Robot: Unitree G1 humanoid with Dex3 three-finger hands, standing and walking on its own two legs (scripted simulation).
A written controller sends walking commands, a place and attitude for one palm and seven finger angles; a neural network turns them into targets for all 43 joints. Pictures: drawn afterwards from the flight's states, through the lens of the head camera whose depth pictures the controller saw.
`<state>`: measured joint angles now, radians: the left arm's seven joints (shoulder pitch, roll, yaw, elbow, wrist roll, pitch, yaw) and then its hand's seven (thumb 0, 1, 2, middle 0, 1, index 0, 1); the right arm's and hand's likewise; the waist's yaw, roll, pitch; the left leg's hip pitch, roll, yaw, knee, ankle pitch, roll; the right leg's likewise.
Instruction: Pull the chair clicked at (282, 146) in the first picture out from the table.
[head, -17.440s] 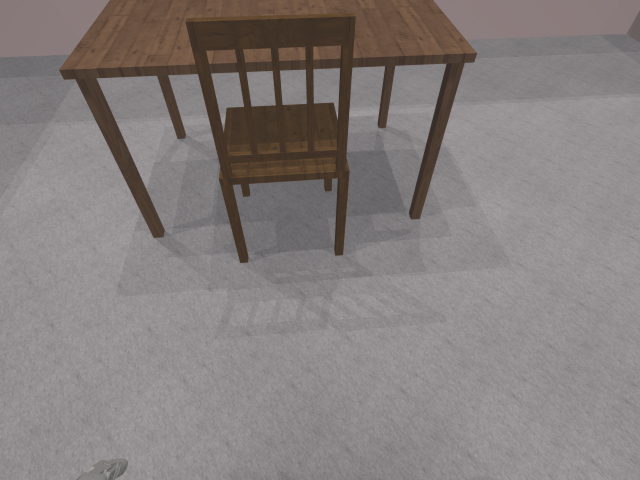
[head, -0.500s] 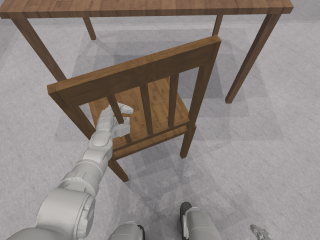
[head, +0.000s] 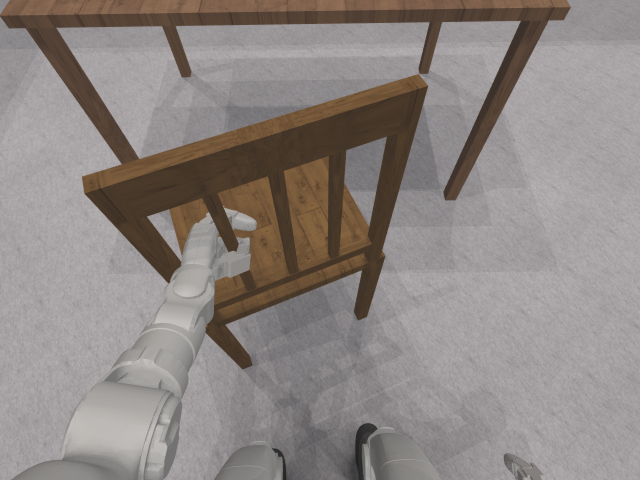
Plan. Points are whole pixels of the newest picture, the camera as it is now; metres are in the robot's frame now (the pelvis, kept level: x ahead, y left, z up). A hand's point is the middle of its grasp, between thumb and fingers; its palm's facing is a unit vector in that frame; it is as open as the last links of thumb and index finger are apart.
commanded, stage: step backward, pulling the chair out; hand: left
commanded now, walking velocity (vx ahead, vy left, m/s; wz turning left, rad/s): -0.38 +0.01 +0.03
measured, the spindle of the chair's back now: (285, 229) +0.46 +0.06 -0.08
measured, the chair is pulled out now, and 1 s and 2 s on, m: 0.37 0.48 0.56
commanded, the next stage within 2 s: stop walking, hand still on the chair in 1.48 s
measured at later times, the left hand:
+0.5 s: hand (237, 289) +0.35 +0.12 -0.04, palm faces -0.03 -0.98 -0.20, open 5.2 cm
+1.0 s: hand (233, 331) +0.29 +0.12 -0.03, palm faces +0.01 -0.97 -0.23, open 5.4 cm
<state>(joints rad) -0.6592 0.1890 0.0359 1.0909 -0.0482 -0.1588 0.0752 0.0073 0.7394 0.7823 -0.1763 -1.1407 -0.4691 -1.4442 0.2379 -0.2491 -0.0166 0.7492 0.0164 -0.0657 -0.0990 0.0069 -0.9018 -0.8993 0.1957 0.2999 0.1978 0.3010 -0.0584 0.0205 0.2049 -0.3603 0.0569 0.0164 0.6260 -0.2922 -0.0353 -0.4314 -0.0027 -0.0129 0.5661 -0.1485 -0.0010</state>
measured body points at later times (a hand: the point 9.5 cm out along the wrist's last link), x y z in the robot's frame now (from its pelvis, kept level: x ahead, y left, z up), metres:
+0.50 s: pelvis -0.06 +0.00 +0.01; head +0.05 -0.02 +0.44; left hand +0.34 +0.17 -0.02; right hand +0.01 -0.25 -0.14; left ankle -0.06 +0.14 -0.71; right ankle +0.00 -0.11 -0.73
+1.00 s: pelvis -0.12 -0.01 +0.00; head -0.02 -0.04 +0.44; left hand +0.28 +0.17 -0.02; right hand -0.05 -0.27 -0.15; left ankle -0.12 +0.15 -0.70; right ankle -0.01 -0.11 -0.73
